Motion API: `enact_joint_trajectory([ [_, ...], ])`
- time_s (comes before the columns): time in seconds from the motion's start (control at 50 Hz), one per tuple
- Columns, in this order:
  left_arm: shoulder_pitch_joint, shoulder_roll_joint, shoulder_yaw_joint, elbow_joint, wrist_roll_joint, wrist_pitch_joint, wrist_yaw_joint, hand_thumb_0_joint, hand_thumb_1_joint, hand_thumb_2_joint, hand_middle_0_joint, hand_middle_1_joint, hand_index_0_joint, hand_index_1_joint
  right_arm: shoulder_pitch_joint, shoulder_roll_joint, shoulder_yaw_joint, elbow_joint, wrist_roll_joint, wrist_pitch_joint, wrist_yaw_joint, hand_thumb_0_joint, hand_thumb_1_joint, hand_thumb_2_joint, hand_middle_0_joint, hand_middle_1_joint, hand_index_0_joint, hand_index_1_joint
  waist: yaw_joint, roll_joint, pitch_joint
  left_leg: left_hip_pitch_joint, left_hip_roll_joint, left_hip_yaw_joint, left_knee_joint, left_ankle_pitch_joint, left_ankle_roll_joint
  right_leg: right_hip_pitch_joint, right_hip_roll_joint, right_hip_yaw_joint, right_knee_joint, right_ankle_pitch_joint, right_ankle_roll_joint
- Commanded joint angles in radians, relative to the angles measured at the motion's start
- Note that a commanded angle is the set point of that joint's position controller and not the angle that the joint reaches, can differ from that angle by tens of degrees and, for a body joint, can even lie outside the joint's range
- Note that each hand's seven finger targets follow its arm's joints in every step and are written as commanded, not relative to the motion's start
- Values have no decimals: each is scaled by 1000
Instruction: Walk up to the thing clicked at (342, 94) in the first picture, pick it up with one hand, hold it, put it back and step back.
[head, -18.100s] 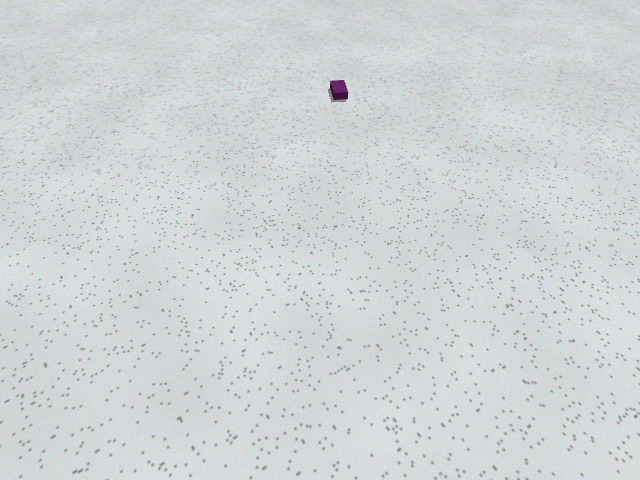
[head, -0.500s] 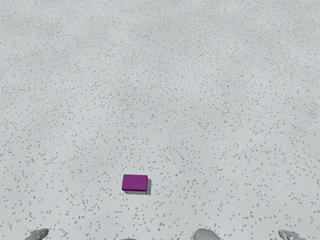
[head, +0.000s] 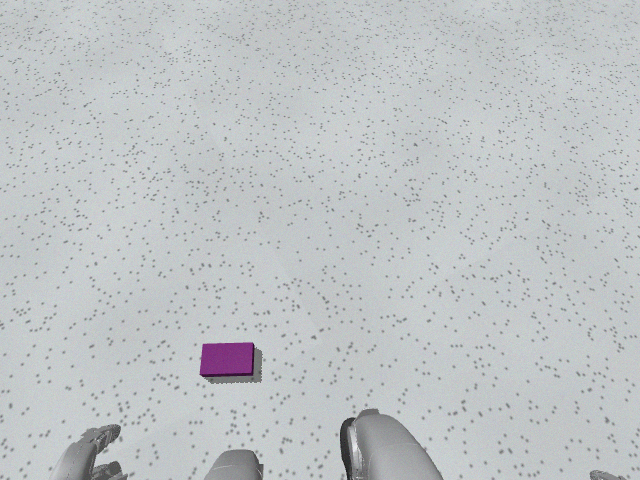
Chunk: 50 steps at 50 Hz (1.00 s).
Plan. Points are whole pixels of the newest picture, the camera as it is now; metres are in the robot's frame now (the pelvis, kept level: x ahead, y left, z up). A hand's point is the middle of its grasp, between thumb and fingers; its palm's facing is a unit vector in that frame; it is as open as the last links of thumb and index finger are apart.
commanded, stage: walk up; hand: left
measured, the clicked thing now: (228, 359) +0.40 +0.24 -0.72
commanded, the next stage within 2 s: none
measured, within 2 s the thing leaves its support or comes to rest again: neither
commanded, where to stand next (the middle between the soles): +0.00 +0.01 m, yaw +2 degrees
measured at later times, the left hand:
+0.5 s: hand out of the picture +0.00 +0.31 -0.11, palm faces +0.17 -0.85 -0.51, open 7.4 cm
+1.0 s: hand out of the picture -0.18 +0.26 -0.11, palm faces +0.10 -0.89 -0.45, open 7.4 cm
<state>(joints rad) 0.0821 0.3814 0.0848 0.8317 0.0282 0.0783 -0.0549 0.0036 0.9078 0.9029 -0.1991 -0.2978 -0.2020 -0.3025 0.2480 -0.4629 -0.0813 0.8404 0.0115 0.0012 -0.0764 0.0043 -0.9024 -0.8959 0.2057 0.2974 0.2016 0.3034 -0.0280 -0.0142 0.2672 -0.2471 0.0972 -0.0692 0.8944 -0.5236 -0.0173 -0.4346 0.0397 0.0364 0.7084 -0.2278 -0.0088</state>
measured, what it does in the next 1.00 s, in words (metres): walks backwards: left foot, then right foot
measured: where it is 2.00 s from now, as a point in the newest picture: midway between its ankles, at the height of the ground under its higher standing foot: outside the picture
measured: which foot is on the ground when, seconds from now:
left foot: up 0.00-0.50, down 0.52-0.96, up 0.98-1.00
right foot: down 0.00-0.54, up 0.56-0.94, down 0.96-1.00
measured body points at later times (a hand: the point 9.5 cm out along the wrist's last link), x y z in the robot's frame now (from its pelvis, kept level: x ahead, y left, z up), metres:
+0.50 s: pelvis -0.10 +0.00 -0.01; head -0.05 -0.02 +0.43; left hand -0.01 +0.35 -0.08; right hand +0.03 -0.32 -0.14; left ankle -0.12 +0.14 -0.71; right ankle +0.09 -0.11 -0.71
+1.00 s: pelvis -0.14 -0.04 +0.01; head -0.15 -0.06 +0.46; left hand -0.19 +0.30 -0.08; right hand -0.02 -0.38 -0.09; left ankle -0.13 +0.12 -0.69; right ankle -0.12 -0.15 -0.71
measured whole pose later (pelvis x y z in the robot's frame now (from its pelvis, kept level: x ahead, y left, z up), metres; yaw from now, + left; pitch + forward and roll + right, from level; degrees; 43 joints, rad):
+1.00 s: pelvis -0.14 -0.04 +0.01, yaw +3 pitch -5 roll -1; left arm 0.45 0.43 0.10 0.93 0.03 -0.03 -0.05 0.00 0.90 0.90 -0.20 -0.30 -0.21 -0.30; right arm 0.25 -0.48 -0.10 0.85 -0.04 0.02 0.02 0.00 -0.90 -0.90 0.21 0.30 0.20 0.30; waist 0.05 0.07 0.04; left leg -0.32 0.07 -0.07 0.85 -0.51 0.06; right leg -0.21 0.02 -0.04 0.63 -0.33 -0.01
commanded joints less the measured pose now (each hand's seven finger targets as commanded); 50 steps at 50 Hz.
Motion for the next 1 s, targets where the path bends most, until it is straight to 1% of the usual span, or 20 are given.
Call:
enact_joint_trajectory([
  [0.0, 102, 305, 91, -132, 3, -27, 40, 0, 900, 900, -200, -300, -200, -300, 174, -151, -32, -45, 14, 0, -38, 0, -900, -900, 200, 300, 200, 300, 70, -243, -445, -192, -161, -59, 522, -193, 36, 360, -365, 443, -252, 698, -309],
  [0.06, 28, 214, 65, -158, -7, -16, 66, 0, 900, 900, -200, -300, -200, -300, 147, -159, -26, -42, 18, 15, -11, 0, -900, -900, 200, 300, 200, 300, 39, -99, -417, -230, -185, -97, 508, -30, 18, 314, -247, 216, -198, 495, -196],
  [0.14, 109, 202, 53, -133, -24, -60, 105, 0, 900, 900, -200, -300, -200, -300, 78, -153, -16, -78, -18, 42, 6, 0, -900, -900, 200, 300, 200, 300, 76, -32, -393, -328, -190, -153, 522, 0, -4, 367, -310, 259, -174, 656, -244],
  [0.2, 142, 230, 67, -118, -36, -82, 132, 0, 900, 900, -200, -300, -200, -300, 58, -156, -22, -111, -39, 62, 22, 0, -900, -900, 200, 300, 200, 300, 73, -31, -341, -371, -184, -205, 521, 13, -12, 358, -377, 315, -192, 566, -249],
  [0.34, -15, 236, 77, -155, 15, -85, 124, 0, 900, 900, -200, -300, -200, -300, 90, -162, -41, -87, -32, 70, 74, 0, -900, -900, 200, 300, 200, 300, 49, -244, -280, -236, -182, -84, 314, 58, -26, 88, -287, 201, -330, -283, -192],
  [0.46, -50, 268, 84, -145, 30, -23, 75, 0, 900, 900, -200, -300, -200, -300, 257, -156, -43, 14, -28, 29, 80, 0, -900, -900, 200, 300, 200, 300, -4, -265, -372, 103, -137, 119, -230, 88, 33, -53, -233, 143, -237, -525, -111],
  [0.48, 8, 234, 69, -130, 26, -16, 76, 0, 900, 900, -200, -300, -200, -300, 256, -169, -52, 28, -42, 26, 81, 0, -900, -900, 200, 300, 200, 300, -7, -139, -350, 199, -136, 32, -278, 49, 54, -208, -191, 151, -114, -601, -81],
  [0.5, 68, 192, 52, -114, 15, -17, 79, 0, 900, 900, -200, -300, -200, -300, 234, -196, -53, 18, -56, 20, 82, 0, -900, -900, 200, 300, 200, 300, -5, 93, -294, 132, -61, -172, -454, -251, 89, -309, -77, 109, 97, -627, -60],
  [0.52, 110, 158, 44, -90, 5, -28, 77, 0, 900, 900, -200, -300, -200, -300, 115, -268, -56, -37, -82, 15, 77, 0, -900, -900, 200, 300, 200, 300, 24, 289, -205, -68, 195, -569, -649, -592, 153, -402, 68, 41, 436, -402, -12],
  [0.54, 14, 256, 69, -75, 7, -40, 92, 0, 900, 900, -200, -300, -200, -300, 24, -330, -62, -69, -65, 10, 73, 0, -900, -900, 200, 300, 200, 300, -28, 240, -117, -319, 326, -731, -812, -738, 257, -301, 13, 185, 463, -347, -1],
  [0.56, -1, 282, 74, -51, 6, -44, 82, 0, 900, 900, -200, -300, -200, -300, -89, -310, -54, -72, -66, -4, 65, 0, -900, -900, 200, 300, 200, 300, 17, 165, -45, -463, 330, -701, -822, -714, 276, -182, -8, 202, 528, -267, 9],
  [0.62, 257, 254, 84, 50, 3, -33, 36, 0, 900, 900, -200, -300, -200, -300, -100, -260, -46, -49, -67, -55, 52, 0, -900, -900, 200, 300, 200, 300, 116, 96, -125, -146, 131, -320, -682, -339, 111, -234, 65, 152, 598, -80, 12],
  [0.66, 282, 298, 97, 38, 7, -50, 13, 0, 900, 900, -200, -300, -200, -300, -64, -255, -64, -38, -58, -72, 69, 0, -900, -900, 200, 300, 200, 300, 92, 212, -164, -6, 142, -318, -684, -413, 155, -236, 26, 79, 551, -99, 25],
  [0.8, 212, 258, 67, -10, -9, -90, -6, 0, 900, 900, -200, -300, -200, -300, 59, -237, -65, -23, -59, -58, 79, 0, -900, -900, 200, 300, 200, 300, -8, 271, -165, 141, 146, -196, -668, -173, 208, -101, -22, -16, 179, -229, 44],
  [0.86, 332, 242, 61, 14, -14, -99, -4, 0, 900, 900, -200, -300, -200, -300, -22, -246, -72, -57, -60, -38, 89, 0, -900, -900, 200, 300, 200, 300, 53, 300, -249, 95, 153, -149, -601, -153, 219, 113, -81, -43, -66, -308, -3],
  [0.9, 528, 230, 70, 98, -15, -112, 9, 0, 900, 900, -200, -300, -200, -300, -64, -218, -67, -77, -68, -11, 91, 0, -900, -900, 200, 300, 200, 300, 136, 157, -265, -108, 58, -32, -366, -209, 189, 403, -37, -97, -267, -207, -8],
  [0.92, 626, 253, 81, 138, -9, -120, 25, 0, 900, 900, -200, -300, -200, -300, -71, -140, -44, -89, -67, 2, 92, 0, -900, -900, 200, 300, 200, 300, 176, -49, -222, -254, -23, 41, -89, -205, 150, 501, -36, -25, -373, -185, 5],
  [0.94, 635, 331, 88, 121, 6, -130, 40, 0, 900, 900, -200, -300, -200, -300, -68, -70, -19, -120, -49, 9, 96, 0, -900, -900, 200, 300, 200, 300, 173, -239, -154, -500, -133, 67, 165, -166, 91, 504, -192, 284, -424, -406, -3],
  [0.96, 526, 332, 75, 53, 21, -143, 49, 0, 900, 900, -200, -300, -200, -300, -78, -72, -16, -140, -29, 14, 100, 0, -900, -900, 200, 300, 200, 300, 127, -155, -81, -570, -146, -70, 273, -19, 54, 329, -377, 583, -556, -679, -63],
  [0.98, 394, 375, 76, 17, 11, -147, 55, 0, 900, 900, -200, -300, -200, -300, -95, -155, -41, -148, -23, 10, 105, 0, -900, -900, 200, 300, 200, 300, 79, -91, -2, -539, -99, -131, 228, 47, 50, 160, -469, 707, -673, -839, -130],
])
